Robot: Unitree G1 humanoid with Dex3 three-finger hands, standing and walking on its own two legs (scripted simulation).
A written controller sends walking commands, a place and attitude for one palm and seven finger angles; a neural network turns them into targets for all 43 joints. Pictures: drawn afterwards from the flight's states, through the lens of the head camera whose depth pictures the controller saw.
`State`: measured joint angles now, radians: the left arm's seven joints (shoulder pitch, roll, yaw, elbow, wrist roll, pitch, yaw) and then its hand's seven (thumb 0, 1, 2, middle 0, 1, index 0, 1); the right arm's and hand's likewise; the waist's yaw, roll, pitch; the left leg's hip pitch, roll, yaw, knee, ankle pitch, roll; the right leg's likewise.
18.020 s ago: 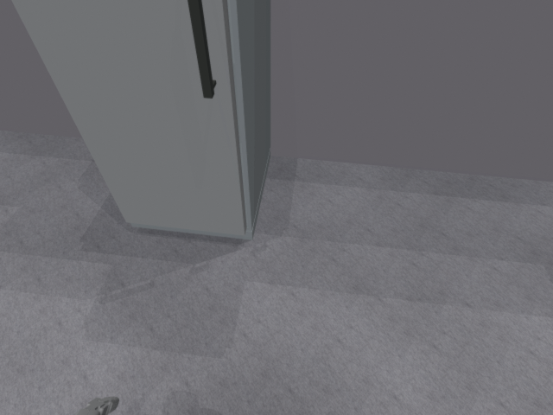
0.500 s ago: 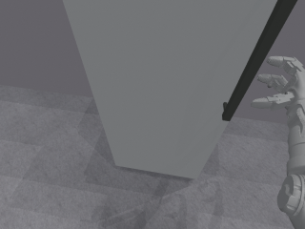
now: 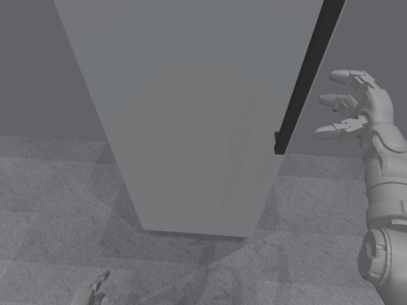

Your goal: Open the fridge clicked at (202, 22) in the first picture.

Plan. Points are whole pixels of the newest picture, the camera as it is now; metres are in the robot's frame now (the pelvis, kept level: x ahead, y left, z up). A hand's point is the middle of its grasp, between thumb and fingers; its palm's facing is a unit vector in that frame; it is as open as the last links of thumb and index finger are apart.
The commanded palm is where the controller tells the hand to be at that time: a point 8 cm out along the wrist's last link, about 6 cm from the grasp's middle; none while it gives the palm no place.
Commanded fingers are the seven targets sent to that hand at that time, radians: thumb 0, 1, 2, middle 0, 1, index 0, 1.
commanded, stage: move the hooked fingers beside the handle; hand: right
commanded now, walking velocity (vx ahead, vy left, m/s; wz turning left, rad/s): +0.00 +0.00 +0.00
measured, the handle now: (303, 71) +0.52 -0.15 +0.22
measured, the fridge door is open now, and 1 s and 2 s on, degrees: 0 0 0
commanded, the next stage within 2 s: feel for the door with the fingertips in 0.18 s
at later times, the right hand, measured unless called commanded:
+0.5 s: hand (323, 111) +0.44 -0.19 +0.18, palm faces +0.01 +1.00 +0.00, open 14.0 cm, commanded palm +0.42 -0.23 +0.17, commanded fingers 0.00 0.50 -0.30 0.30 1.20 0.30 1.20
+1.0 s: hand (308, 101) +0.48 -0.17 +0.18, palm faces +0.02 +1.00 -0.01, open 13.9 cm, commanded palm +0.45 -0.22 +0.17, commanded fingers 0.00 0.50 -0.30 0.30 1.20 0.30 1.20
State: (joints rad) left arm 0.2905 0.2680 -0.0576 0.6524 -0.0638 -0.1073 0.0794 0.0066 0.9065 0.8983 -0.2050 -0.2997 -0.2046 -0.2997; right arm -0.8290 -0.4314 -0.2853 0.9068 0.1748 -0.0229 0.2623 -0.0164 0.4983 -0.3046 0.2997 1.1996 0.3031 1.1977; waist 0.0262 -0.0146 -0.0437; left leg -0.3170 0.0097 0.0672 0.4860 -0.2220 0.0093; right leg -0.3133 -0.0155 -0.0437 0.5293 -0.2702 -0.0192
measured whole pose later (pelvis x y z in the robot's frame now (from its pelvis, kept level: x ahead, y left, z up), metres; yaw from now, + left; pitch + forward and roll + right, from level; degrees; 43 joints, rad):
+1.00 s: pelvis +0.00 +0.01 +0.00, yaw +1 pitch +5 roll +0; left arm 0.36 0.27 -0.04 0.68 -0.05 -0.10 0.06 0.01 0.91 0.90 -0.21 -0.30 -0.20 -0.30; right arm -0.93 -0.43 -0.30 1.06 0.13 -0.09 0.19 -0.02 0.50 -0.30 0.30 1.20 0.30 1.20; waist 0.07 -0.02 -0.04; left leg -0.38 0.00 0.05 0.51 -0.23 0.02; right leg -0.36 -0.03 -0.05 0.54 -0.27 -0.01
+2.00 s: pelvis +0.01 +0.00 +0.00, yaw +1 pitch +4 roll +1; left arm 0.33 0.25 -0.04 0.67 -0.05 -0.07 0.05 0.01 0.91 0.90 -0.20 -0.30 -0.20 -0.30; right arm -0.80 -0.31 -0.25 0.83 0.14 -0.01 0.12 -0.02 0.50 -0.30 0.30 1.20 0.30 1.20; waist 0.04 -0.02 -0.05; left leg -0.33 0.00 0.04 0.49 -0.23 0.01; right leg -0.31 -0.03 -0.06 0.53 -0.29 -0.02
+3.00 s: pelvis +0.00 +0.00 +0.00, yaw +2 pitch +4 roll +0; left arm 0.35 0.25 -0.03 0.69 -0.04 -0.10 0.04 0.01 0.91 0.90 -0.20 -0.30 -0.20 -0.30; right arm -0.85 -0.30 -0.24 0.91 0.13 -0.06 0.08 -0.02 0.50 -0.30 0.30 1.20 0.30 1.20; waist 0.05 -0.02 -0.04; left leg -0.34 -0.01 0.04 0.48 -0.22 0.01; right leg -0.32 -0.03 -0.07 0.52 -0.27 -0.01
